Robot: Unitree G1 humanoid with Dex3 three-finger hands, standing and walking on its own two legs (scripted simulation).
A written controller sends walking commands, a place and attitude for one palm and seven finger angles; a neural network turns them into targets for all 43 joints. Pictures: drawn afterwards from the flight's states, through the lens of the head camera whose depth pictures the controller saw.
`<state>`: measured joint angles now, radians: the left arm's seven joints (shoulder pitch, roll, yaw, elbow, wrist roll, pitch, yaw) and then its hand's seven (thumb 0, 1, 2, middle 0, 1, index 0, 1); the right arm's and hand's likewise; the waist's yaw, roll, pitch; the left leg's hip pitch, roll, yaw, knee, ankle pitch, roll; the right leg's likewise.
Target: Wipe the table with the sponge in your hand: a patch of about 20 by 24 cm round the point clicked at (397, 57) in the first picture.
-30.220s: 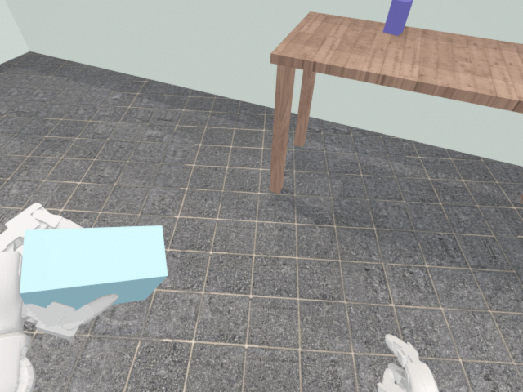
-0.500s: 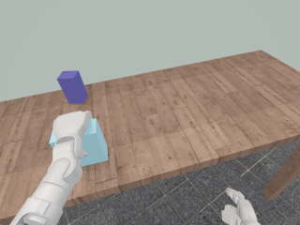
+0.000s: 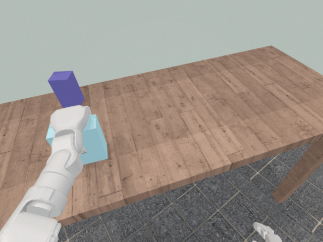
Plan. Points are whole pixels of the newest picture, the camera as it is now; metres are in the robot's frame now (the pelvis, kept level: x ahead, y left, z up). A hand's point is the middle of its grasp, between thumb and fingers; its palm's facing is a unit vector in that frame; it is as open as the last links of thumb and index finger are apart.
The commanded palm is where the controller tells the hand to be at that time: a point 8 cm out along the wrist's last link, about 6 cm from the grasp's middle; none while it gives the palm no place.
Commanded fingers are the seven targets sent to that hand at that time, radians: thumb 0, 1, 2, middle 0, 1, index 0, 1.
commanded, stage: wipe forward along the middle lane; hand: left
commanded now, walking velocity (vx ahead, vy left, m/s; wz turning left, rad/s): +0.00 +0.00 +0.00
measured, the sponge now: (83, 147) +0.36 +0.27 +0.03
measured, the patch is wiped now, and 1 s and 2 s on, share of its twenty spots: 1.00 1.00 1.00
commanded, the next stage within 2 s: slide back across to the first lane in 0.64 s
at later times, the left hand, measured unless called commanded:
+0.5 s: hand (76, 120) +0.42 +0.29 +0.09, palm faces -0.07 -0.02 -1.00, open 9.9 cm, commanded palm +0.39 +0.28 +0.11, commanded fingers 0.00 0.10 1.30 -1.20 -1.60 -1.20 -1.60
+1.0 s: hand (69, 114) +0.44 +0.32 +0.09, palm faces -0.08 -0.01 -1.00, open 9.9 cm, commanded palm +0.41 +0.32 +0.13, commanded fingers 0.00 0.10 1.30 -1.20 -1.60 -1.20 -1.60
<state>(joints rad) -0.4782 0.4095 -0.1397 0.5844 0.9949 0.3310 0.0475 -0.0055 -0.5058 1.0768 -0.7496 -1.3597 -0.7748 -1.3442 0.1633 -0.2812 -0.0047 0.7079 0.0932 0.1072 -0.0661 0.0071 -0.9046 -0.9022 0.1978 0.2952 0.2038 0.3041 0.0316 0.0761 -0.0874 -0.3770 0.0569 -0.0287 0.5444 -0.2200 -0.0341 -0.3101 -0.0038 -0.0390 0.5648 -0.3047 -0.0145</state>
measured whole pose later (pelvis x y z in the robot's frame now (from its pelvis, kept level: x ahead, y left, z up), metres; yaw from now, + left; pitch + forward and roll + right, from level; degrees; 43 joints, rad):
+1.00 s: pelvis +0.01 +0.02 +0.00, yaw -2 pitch +9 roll -1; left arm -0.74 0.55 0.00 0.95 1.05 0.20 0.08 0.00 -0.51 1.08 -0.75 -1.36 -0.78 -1.35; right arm 0.26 -0.27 -0.02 0.72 0.08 0.12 -0.05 0.00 -0.90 -0.90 0.20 0.30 0.21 0.30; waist -0.05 0.05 -0.10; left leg -0.50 0.06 0.00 0.59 -0.24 -0.02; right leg -0.42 0.00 -0.01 0.55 -0.28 0.01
